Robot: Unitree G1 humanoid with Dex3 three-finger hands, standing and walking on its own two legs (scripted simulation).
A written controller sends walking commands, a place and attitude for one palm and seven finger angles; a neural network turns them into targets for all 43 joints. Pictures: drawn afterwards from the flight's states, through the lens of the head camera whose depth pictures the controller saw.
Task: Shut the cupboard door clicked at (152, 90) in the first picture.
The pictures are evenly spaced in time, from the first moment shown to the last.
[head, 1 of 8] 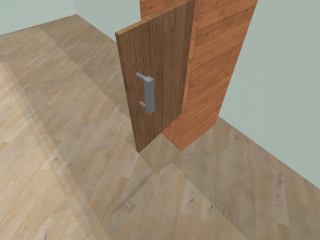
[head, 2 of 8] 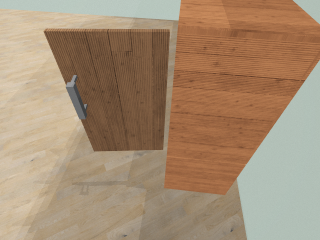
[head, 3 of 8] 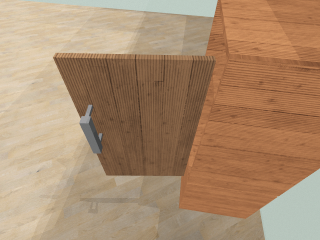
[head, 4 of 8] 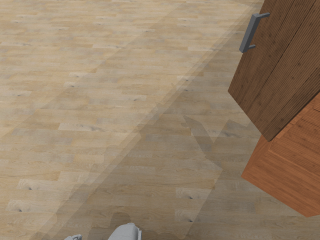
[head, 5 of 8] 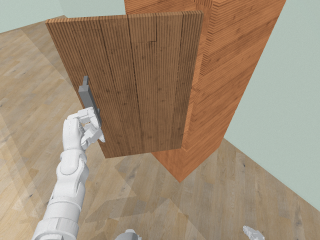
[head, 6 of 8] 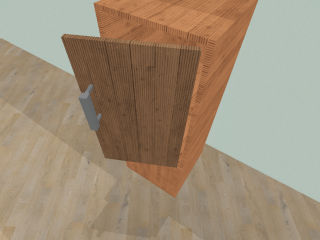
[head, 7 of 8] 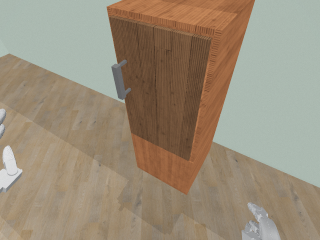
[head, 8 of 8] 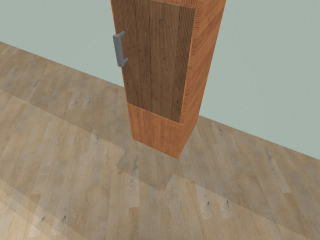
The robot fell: no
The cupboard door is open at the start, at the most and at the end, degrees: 99 99 0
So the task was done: yes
